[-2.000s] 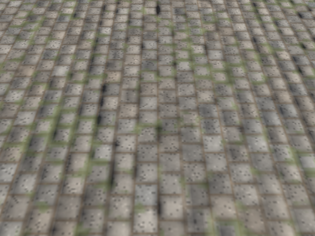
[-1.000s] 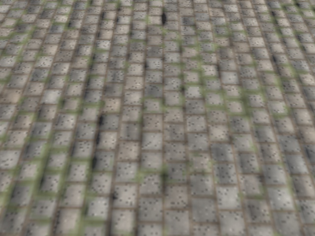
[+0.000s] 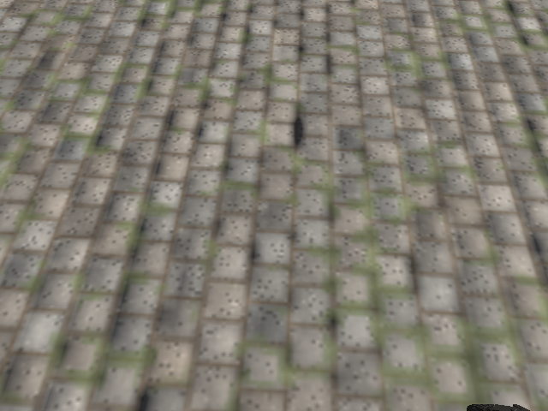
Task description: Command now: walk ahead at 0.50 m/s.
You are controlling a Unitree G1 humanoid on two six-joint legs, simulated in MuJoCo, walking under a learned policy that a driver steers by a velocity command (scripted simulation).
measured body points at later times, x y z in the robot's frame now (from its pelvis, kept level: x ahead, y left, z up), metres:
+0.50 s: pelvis +0.28 -0.01 +0.01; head +0.31 -0.01 +0.46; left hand +0.49 +0.22 -0.09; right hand +0.23 -0.27 -0.13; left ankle +0.12 +0.10 -0.72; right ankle +0.45 -0.13 -0.70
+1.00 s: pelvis +0.56 -0.01 +0.02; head +0.59 -0.01 +0.47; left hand +0.54 +0.26 -0.12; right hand +0.76 -0.25 -0.09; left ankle +0.74 +0.13 -0.69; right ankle +0.44 -0.13 -0.72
